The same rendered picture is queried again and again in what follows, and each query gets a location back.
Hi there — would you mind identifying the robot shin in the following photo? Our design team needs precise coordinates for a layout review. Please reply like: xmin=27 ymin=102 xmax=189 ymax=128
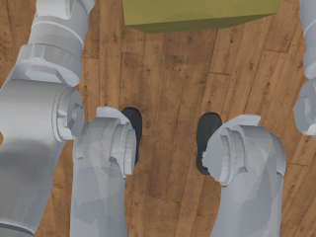
xmin=72 ymin=106 xmax=133 ymax=163
xmin=201 ymin=114 xmax=286 ymax=178

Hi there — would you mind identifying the robot left shin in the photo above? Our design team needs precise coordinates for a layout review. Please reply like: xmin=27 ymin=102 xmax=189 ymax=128
xmin=72 ymin=106 xmax=133 ymax=163

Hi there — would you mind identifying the robot right upper arm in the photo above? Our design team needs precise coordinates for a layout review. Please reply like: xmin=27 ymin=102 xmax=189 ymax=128
xmin=293 ymin=76 xmax=316 ymax=144

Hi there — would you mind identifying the left robot forearm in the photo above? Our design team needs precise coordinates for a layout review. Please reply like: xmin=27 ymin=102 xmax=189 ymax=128
xmin=0 ymin=0 xmax=96 ymax=91

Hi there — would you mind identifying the robot right shin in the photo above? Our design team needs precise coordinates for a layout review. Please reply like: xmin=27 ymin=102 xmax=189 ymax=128
xmin=201 ymin=114 xmax=286 ymax=178

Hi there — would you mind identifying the robot left upper arm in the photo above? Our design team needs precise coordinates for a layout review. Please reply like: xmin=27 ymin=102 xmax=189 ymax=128
xmin=0 ymin=78 xmax=85 ymax=237

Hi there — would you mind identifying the right robot forearm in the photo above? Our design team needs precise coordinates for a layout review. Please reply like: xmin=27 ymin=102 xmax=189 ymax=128
xmin=299 ymin=0 xmax=316 ymax=79

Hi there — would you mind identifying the carton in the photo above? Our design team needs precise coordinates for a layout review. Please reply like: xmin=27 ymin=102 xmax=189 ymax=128
xmin=122 ymin=0 xmax=280 ymax=34

